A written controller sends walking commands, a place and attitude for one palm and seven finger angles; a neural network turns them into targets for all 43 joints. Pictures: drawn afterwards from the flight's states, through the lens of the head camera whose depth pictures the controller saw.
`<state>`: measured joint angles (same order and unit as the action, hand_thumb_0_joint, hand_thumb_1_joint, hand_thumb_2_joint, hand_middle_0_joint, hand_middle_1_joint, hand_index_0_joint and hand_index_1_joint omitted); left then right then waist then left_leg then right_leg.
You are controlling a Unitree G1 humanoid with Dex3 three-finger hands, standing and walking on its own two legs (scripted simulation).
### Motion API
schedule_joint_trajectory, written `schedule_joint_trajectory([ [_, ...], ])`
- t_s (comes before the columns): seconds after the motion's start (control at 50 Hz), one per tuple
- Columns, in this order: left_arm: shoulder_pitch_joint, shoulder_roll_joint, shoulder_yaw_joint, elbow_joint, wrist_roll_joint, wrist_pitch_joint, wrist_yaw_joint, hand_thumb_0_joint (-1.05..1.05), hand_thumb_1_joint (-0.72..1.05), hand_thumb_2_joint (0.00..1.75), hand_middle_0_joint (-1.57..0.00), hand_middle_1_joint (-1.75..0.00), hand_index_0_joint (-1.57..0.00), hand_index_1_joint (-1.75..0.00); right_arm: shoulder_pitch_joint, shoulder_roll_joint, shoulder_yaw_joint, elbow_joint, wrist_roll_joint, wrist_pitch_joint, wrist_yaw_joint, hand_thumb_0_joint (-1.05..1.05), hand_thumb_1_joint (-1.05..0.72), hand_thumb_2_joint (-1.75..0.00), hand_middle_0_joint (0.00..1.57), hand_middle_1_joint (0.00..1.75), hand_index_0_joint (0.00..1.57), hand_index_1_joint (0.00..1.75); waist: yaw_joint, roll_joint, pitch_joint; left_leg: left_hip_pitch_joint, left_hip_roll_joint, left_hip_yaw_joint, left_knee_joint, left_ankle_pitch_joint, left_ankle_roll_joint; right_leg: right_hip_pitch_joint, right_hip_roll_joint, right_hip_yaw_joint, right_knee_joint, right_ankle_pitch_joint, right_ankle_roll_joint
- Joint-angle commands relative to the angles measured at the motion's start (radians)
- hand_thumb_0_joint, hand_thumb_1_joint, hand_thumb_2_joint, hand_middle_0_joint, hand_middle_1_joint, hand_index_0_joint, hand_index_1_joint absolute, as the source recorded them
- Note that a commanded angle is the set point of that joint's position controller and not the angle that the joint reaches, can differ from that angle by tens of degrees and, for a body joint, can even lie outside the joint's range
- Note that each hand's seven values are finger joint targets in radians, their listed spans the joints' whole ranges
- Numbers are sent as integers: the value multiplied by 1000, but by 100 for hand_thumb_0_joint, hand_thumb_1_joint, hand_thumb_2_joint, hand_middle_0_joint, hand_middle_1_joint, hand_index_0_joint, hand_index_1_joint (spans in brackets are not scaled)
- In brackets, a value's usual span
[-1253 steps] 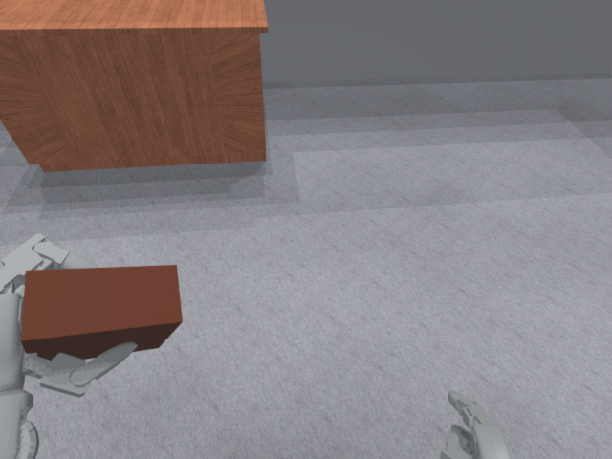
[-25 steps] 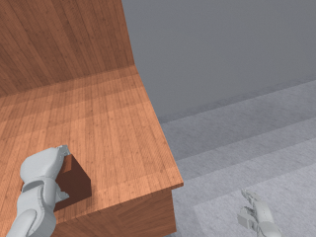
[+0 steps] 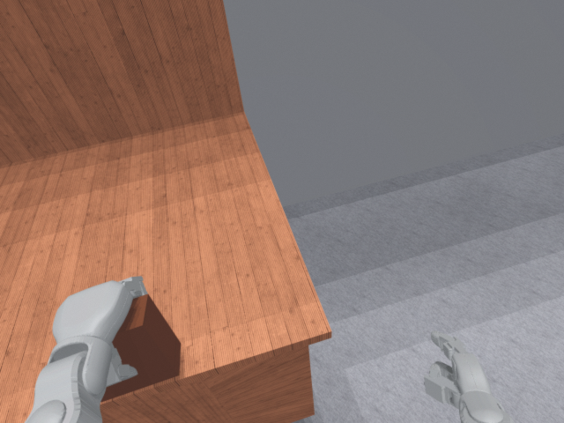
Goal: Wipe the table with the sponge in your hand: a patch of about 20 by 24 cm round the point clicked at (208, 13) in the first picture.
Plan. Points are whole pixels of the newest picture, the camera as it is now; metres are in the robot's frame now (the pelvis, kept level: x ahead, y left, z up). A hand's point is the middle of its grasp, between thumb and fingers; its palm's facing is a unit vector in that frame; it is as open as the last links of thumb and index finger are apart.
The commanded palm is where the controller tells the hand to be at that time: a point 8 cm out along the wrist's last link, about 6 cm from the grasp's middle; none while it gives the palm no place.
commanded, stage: lower the sponge onto the table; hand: left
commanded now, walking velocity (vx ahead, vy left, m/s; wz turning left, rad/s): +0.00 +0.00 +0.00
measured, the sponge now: (130, 356) +0.19 +0.26 +0.00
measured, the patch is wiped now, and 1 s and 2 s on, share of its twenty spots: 0.00 0.00 0.00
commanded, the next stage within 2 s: wipe forward along the first lane in 1.54 s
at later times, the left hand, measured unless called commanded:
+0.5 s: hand (125, 337) +0.20 +0.25 +0.05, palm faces -0.10 -0.14 -0.98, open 9.9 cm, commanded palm +0.19 +0.27 +0.13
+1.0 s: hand (121, 326) +0.21 +0.27 +0.04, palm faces -0.03 -0.08 -1.00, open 9.9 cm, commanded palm +0.20 +0.27 +0.11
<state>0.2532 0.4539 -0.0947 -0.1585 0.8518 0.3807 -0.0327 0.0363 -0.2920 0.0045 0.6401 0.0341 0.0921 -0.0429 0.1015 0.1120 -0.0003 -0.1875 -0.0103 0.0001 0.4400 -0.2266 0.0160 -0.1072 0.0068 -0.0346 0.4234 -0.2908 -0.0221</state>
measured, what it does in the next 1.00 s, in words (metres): stands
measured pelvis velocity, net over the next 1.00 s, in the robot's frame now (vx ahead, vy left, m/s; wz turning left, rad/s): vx -0.01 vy -0.01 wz -0.01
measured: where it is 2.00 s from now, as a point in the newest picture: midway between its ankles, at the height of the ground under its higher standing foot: outside the picture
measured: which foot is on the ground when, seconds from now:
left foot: down 0.00-1.00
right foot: down 0.00-1.00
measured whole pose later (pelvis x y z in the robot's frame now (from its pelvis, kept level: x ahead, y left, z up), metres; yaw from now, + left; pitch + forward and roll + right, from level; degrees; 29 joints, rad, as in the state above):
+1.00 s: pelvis -0.01 -0.01 +0.00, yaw -1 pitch -2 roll +0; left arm 0.20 0.45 -0.08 -0.04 0.94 0.23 0.13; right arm 0.06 -0.27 -0.01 0.69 0.03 0.09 -0.05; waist 0.12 0.09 0.00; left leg -0.20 0.01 0.00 0.46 -0.23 0.00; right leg -0.12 0.03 -0.03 0.43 -0.28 -0.04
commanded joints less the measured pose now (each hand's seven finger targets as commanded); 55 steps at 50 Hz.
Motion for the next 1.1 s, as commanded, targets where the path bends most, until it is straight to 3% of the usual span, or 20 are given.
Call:
schedule_joint_trajectory([
  [0.0,-222,308,243,-356,110,-171,145,0,10,130,-120,-160,-120,-160,-120,-69,-49,-150,-24,-63,-6,0,-90,-90,20,30,20,30,12,-23,-263,166,-6,-39,6,399,47,6,30,65,-29,388,-40],
  [0.02,-233,376,316,-359,120,-167,178,0,10,130,-120,-160,-120,-160,-129,-76,-49,-139,-23,-58,-6,0,-90,-90,20,30,20,30,24,9,-247,157,-7,-55,-5,392,36,14,41,97,-36,369,-57],
  [0.04,-266,300,263,-338,126,-159,204,0,10,130,-120,-160,-120,-160,-133,-59,-45,-143,-18,-57,-5,0,-90,-90,20,30,20,30,12,25,-237,151,-3,-42,-4,380,31,2,34,69,-29,347,-54],
  [0.1,-228,296,292,-223,105,-89,251,0,10,130,-120,-160,-120,-160,-152,-71,-51,-128,1,-37,3,0,-90,-90,20,30,20,30,28,44,-191,114,-2,-39,-20,339,14,0,37,86,-39,307,-69],
  [0.22,-131,175,160,-84,1,83,148,0,10,130,-120,-160,-120,-160,-268,-88,-25,-136,32,-14,10,0,-90,-90,20,30,20,30,10,-79,-107,62,-18,-36,-61,248,23,15,19,73,-63,292,-38],
  [0.24,-141,118,85,-125,-16,84,114,0,10,130,-120,-160,-120,-160,-260,-84,-24,-155,33,-20,8,0,-90,-90,20,30,20,30,-7,-93,-116,62,-17,-26,-58,229,34,16,11,53,-60,292,-26],
  [0.34,-267,190,78,-245,26,-11,35,0,10,130,-120,-160,-120,-160,-212,-79,-17,-177,10,-50,-8,0,-90,-90,20,30,20,30,-26,-110,-156,91,-18,-35,-47,177,58,-20,13,50,-69,201,-18],
  [0.4,-340,267,160,-237,93,-120,84,0,10,130,-120,-160,-120,-160,-164,-72,-28,-147,-13,-63,-19,0,-90,-90,20,30,20,30,-8,-74,-178,120,-17,-39,-43,187,54,-31,28,47,-77,184,-29],
  [0.42,-380,341,228,-256,115,-145,114,0,10,130,-120,-160,-120,-160,-164,-77,-30,-136,-17,-65,-22,0,-90,-90,20,30,20,30,1,-37,-186,126,-15,-51,-51,178,46,-28,41,80,-82,161,-43],
  [0.46,-369,284,215,-220,148,-169,175,0,10,130,-120,-160,-120,-160,-150,-62,-39,-129,-17,-71,-21,0,-90,-90,20,30,20,30,12,13,-190,128,-12,-42,-40,193,33,-45,48,66,-68,148,-56],
  [0.52,-352,291,259,-155,134,-126,237,0,10,130,-120,-160,-120,-160,-178,-68,-40,-117,-2,-56,-11,0,-90,-90,20,30,20,30,25,57,-174,101,-17,-50,-62,187,17,-26,53,92,-73,142,-71],
  [0.54,-348,225,211,-115,113,-100,245,0,10,130,-120,-160,-120,-160,-178,-61,-40,-117,6,-55,-8,0,-90,-90,20,30,20,30,17,23,-170,87,-13,-41,-64,184,19,-20,43,57,-64,147,-61],
  [0.56,-346,221,205,-74,100,-75,247,0,10,130,-120,-160,-120,-160,-192,-67,-40,-110,13,-53,-6,0,-90,-90,20,30,20,30,16,4,-160,82,-13,-36,-66,174,19,-25,39,61,-74,145,-56],
  [0.68,-249,114,64,-6,38,51,148,0,10,130,-120,-160,-120,-160,-245,-86,-30,-128,29,-35,3,0,-90,-90,20,30,20,30,-2,-77,-141,54,-22,-30,-72,161,32,1,21,51,-76,192,-35],
  [0.78,-289,166,80,-102,72,-36,100,0,10,130,-120,-160,-120,-160,-200,-83,-31,-143,9,-45,1,0,-90,-90,20,30,20,30,-16,-117,-179,73,-28,-29,-41,179,52,-7,22,52,-63,228,-28],
  [0.82,-357,248,151,-145,94,-100,128,0,10,130,-120,-160,-120,-160,-178,-82,-36,-138,-2,-55,-8,0,-90,-90,20,30,20,30,-11,-92,-184,92,-27,-33,-34,178,52,-25,32,76,-69,215,-34],
  [0.92,-288,300,274,-116,124,-160,235,0,10,130,-120,-160,-120,-160,-152,-77,-56,-112,-6,-58,-10,0,-90,-90,20,30,20,30,22,-14,-221,102,-28,-33,-13,264,35,-1,41,104,-46,302,-58],
  [0.94,-282,223,213,-96,117,-148,244,0,10,130,-120,-160,-120,-160,-153,-68,-56,-113,1,-58,-7,0,-90,-90,20,30,20,30,9,-10,-197,95,-23,-22,-10,260,34,-18,35,74,-41,299,-51],
  [0.98,-257,177,181,-49,95,-113,249,0,10,130,-120,-160,-120,-160,-163,-74,-59,-110,10,-58,2,0,-90,-90,20,30,20,30,5,-21,-169,82,-18,-25,-15,252,31,-37,32,66,-44,294,-48],
  [1.08,-189,127,109,-4,50,-34,192,0,10,130,-120,-160,-120,-160,-189,-89,-53,-119,19,-44,5,0,-90,-90,20,30,20,30,-9,-97,-171,56,-25,-17,-14,243,41,-6,19,59,-39,344,-31],
])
